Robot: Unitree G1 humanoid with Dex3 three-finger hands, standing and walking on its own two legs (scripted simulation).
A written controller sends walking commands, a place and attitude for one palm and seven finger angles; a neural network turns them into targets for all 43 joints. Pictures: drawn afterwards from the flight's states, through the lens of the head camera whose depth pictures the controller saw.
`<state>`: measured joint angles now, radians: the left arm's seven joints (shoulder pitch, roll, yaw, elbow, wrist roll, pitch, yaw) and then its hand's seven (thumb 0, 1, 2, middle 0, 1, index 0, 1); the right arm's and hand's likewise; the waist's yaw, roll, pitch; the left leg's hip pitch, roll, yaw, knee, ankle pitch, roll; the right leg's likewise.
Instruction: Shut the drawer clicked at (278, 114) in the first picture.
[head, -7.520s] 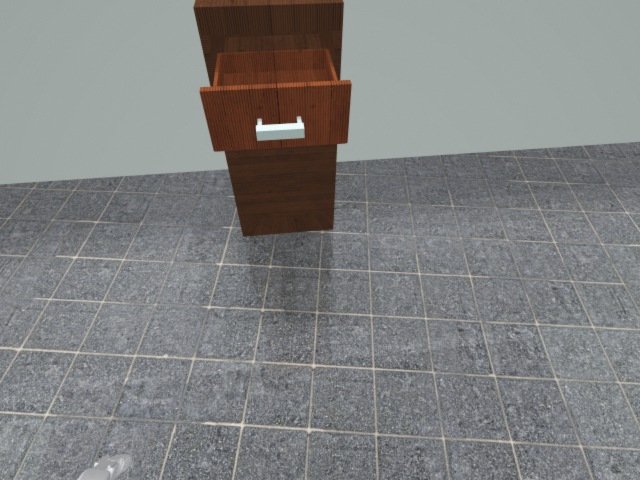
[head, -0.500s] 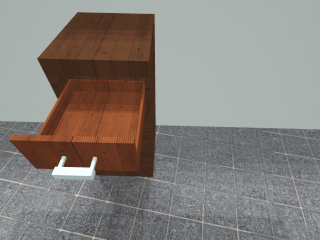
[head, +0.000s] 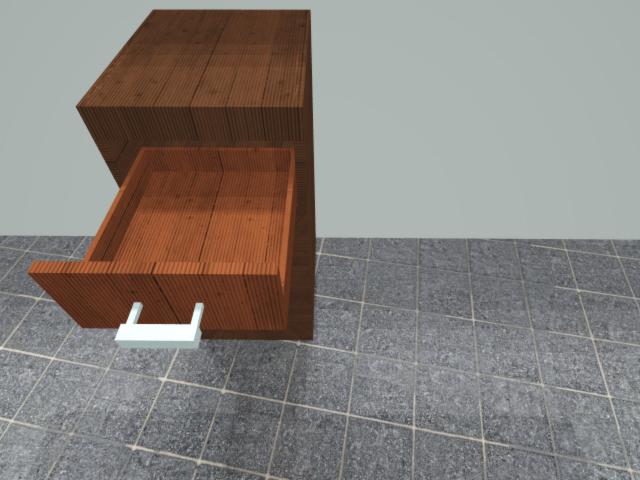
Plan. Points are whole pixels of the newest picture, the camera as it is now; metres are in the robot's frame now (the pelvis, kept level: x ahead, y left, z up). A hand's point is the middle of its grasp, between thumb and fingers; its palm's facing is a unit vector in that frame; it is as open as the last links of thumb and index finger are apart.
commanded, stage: look again from close up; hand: left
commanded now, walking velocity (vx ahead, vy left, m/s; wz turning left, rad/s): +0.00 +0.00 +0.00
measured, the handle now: (163, 322) +0.33 +0.26 -0.03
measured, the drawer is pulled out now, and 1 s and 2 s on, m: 0.30 0.30 0.30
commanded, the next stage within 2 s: raise the hand and make a fist in 0.32 s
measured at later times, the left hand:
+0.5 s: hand out of the picture +0.05 +0.20 -0.14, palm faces +0.15 -0.96 -0.24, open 7.2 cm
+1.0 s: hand out of the picture +0.13 +0.19 -0.01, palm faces +0.14 -0.99 -0.08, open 5.1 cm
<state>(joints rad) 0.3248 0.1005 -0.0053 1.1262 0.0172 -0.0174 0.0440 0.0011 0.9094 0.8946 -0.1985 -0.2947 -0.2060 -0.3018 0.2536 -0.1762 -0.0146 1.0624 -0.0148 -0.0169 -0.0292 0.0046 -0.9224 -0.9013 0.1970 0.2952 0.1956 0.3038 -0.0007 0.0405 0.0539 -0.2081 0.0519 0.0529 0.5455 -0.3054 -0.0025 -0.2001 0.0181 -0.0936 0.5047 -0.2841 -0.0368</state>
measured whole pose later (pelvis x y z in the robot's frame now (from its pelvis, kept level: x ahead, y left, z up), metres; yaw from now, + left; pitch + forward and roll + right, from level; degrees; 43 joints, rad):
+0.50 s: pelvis -0.01 +0.01 +0.00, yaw -1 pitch -1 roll +1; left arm 0.45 0.16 0.02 0.61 -0.07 0.05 0.08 0.03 0.95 0.89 -0.21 -0.30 -0.21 -0.31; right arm 0.38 -0.15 0.04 1.01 0.01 -0.12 -0.05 0.01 -0.91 -0.90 0.20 0.30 0.20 0.30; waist 0.01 0.01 0.04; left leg -0.21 0.01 0.09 0.49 -0.28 0.02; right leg -0.24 -0.03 -0.06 0.53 -0.27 -0.01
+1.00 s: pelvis -0.03 -0.01 -0.09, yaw +3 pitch +12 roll -2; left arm 0.53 0.20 0.18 -0.11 -0.27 -0.54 -0.30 0.02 0.90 0.90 -0.60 -0.74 -0.62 -0.75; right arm 0.10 -0.24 -0.02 0.50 0.01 -0.27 -0.02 0.01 -0.90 -0.90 0.20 0.30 0.20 0.30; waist 0.08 0.01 -0.11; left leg -0.86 0.05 -0.05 1.18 -0.54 -0.02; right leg -0.82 -0.02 -0.18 1.13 -0.53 -0.07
